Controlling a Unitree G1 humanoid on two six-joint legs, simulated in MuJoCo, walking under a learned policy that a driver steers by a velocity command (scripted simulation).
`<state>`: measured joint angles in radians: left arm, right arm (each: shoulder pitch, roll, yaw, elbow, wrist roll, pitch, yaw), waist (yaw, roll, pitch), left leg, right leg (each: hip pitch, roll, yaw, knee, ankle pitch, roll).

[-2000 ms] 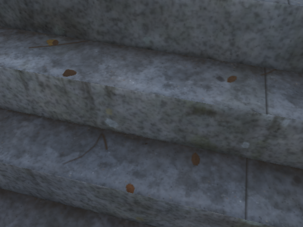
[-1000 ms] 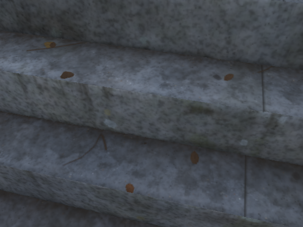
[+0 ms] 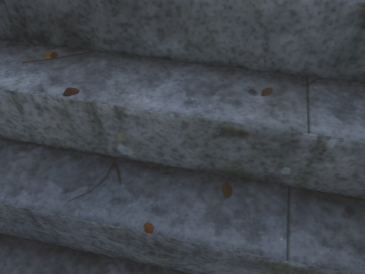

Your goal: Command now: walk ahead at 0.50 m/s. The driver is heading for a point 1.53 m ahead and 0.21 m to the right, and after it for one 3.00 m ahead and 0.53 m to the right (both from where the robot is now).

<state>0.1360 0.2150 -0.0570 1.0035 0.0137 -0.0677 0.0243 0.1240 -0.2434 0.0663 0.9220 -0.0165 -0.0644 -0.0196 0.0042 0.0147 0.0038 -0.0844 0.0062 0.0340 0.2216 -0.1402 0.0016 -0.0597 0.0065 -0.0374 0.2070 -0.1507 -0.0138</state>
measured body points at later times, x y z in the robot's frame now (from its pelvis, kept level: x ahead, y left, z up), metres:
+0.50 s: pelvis +0.00 -0.01 +0.00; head +0.01 -0.01 +0.45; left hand +0.12 +0.23 -0.13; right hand +0.14 -0.25 -0.13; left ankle -0.01 +0.12 -0.75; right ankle -0.03 -0.11 -0.75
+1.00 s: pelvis +0.00 -0.01 +0.00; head +0.01 -0.02 +0.45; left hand +0.13 +0.23 -0.13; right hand +0.14 -0.25 -0.12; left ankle -0.01 +0.12 -0.75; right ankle -0.03 -0.11 -0.75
